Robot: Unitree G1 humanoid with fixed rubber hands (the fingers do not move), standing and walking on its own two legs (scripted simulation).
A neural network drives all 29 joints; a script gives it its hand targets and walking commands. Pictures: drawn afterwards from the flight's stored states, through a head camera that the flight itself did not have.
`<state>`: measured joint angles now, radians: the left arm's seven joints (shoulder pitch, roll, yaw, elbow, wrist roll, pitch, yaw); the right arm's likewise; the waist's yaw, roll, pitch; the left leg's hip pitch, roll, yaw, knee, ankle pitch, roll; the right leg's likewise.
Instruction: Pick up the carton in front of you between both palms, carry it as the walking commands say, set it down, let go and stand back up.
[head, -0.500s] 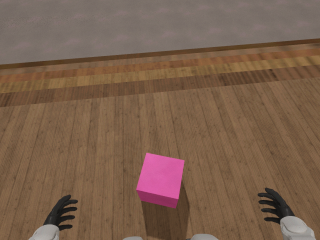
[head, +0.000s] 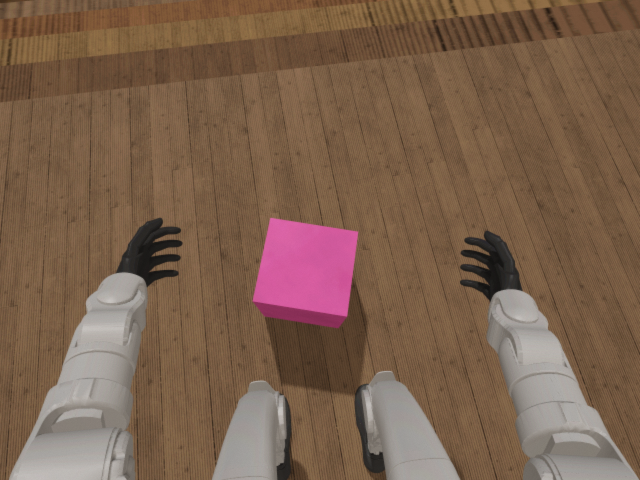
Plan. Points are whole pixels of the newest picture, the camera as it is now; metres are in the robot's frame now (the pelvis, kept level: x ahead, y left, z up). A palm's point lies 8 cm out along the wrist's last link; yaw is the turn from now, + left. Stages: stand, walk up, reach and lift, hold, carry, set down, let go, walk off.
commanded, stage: reach and lift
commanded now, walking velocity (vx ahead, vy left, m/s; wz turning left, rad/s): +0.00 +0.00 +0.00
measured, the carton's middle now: (307, 277) +0.47 +0.01 -0.57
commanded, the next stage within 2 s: none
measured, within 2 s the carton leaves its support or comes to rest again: neither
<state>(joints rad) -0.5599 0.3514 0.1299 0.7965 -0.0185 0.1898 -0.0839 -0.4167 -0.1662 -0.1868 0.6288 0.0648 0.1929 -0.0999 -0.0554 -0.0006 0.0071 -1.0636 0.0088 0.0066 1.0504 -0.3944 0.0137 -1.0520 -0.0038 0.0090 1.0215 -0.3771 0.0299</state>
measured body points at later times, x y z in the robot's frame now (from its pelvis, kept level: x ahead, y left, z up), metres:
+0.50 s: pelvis -0.03 +0.01 -0.05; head +0.28 +0.04 +0.27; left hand +0.54 +0.19 -0.16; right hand +0.45 -0.19 -0.16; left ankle +0.05 +0.11 -0.66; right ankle +0.05 -0.13 -0.66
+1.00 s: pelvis -0.06 -0.01 -0.24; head +0.30 +0.03 +0.03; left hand +0.51 +0.19 -0.40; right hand +0.44 -0.19 -0.40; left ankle +0.05 +0.11 -0.66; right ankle +0.05 -0.14 -0.66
